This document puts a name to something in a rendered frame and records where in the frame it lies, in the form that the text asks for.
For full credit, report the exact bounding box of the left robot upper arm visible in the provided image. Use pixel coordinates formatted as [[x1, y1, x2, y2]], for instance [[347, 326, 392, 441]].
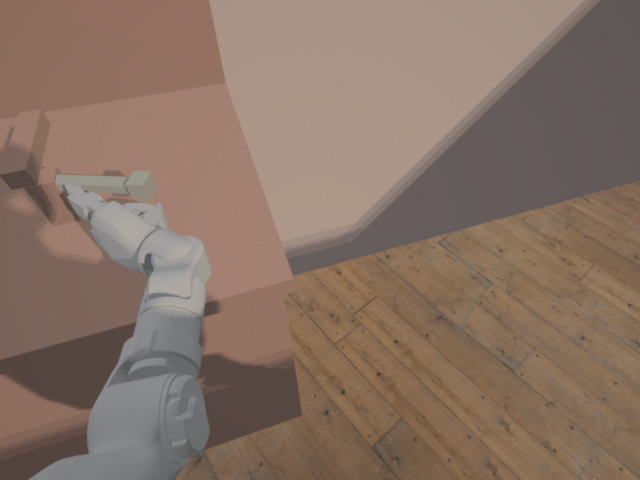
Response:
[[29, 372, 210, 480]]

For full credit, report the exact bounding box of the robot left hand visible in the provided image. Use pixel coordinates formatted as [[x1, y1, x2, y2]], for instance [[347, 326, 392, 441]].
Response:
[[64, 183, 168, 273]]

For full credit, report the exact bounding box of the left robot forearm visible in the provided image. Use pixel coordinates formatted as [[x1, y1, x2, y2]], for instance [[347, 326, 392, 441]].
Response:
[[87, 229, 211, 454]]

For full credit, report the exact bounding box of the tap lever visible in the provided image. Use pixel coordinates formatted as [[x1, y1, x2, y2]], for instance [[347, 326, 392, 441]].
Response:
[[55, 171, 157, 201]]

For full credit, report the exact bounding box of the counter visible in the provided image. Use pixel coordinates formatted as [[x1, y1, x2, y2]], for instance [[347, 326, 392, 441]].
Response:
[[0, 0, 302, 480]]

